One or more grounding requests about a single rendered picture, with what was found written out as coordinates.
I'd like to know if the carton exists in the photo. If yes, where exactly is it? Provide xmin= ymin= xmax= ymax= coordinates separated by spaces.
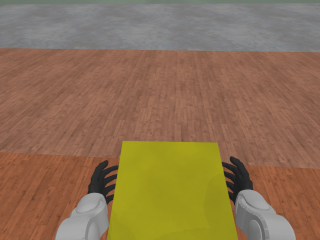
xmin=107 ymin=141 xmax=238 ymax=240

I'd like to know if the left robot forearm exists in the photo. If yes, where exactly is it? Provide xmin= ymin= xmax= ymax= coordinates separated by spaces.
xmin=54 ymin=193 xmax=109 ymax=240

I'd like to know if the left robot hand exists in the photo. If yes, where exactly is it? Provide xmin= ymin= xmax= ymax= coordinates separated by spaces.
xmin=87 ymin=160 xmax=119 ymax=204

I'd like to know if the right robot forearm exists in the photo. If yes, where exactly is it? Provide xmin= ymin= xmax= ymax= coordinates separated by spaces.
xmin=234 ymin=189 xmax=296 ymax=240

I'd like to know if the right robot hand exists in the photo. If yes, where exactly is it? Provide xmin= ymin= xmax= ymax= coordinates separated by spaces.
xmin=221 ymin=156 xmax=253 ymax=205

